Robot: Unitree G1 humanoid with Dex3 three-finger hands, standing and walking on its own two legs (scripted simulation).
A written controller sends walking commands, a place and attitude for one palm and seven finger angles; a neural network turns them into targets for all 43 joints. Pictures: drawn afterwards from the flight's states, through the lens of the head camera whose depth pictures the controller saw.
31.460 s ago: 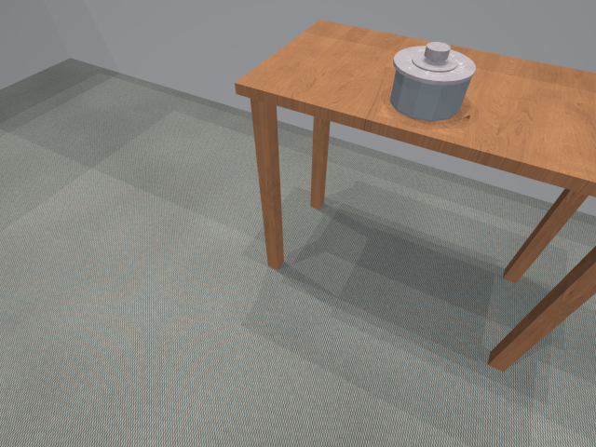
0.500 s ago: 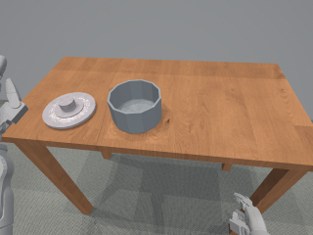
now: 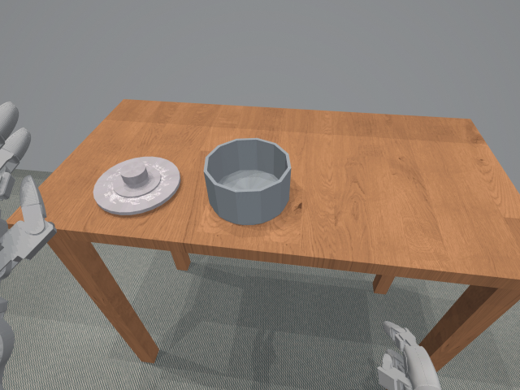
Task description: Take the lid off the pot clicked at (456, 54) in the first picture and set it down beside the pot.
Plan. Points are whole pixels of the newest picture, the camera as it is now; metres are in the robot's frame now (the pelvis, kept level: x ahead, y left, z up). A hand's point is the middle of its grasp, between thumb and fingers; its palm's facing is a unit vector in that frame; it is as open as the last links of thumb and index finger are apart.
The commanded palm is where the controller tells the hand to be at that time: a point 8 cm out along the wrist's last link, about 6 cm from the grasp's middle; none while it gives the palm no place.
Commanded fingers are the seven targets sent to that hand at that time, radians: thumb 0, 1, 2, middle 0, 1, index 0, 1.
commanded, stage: draw the hand back to the body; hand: left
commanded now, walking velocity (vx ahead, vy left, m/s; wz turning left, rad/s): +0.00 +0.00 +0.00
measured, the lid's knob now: (134, 173) +0.47 +0.32 +0.07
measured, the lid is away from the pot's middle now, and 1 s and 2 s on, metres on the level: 0.23 0.23 0.23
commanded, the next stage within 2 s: step back with the hand held close in 0.14 s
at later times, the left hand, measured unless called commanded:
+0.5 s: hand (11, 218) +0.19 +0.27 +0.25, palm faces +0.41 -0.82 -0.39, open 7.4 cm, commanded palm +0.12 +0.32 +0.25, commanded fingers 0.00 0.90 0.90 -0.20 -0.30 -0.20 -0.30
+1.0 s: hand out of the picture +0.12 +0.25 +0.23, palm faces +0.26 -0.81 -0.53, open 7.4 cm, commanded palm +0.04 +0.32 +0.25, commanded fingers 0.00 0.90 0.90 -0.20 -0.30 -0.20 -0.30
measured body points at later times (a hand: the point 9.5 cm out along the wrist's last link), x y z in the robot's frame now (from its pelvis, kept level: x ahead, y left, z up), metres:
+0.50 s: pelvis -0.02 +0.05 -0.01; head -0.01 +0.06 +0.44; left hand +0.16 +0.32 +0.27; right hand +0.17 -0.19 -0.07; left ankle +0.02 +0.07 -0.75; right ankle -0.03 -0.08 -0.74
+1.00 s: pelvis -0.11 +0.05 -0.02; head -0.05 +0.08 +0.43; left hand +0.10 +0.29 +0.26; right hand +0.06 -0.18 -0.09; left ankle +0.02 +0.07 -0.74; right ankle -0.18 -0.07 -0.75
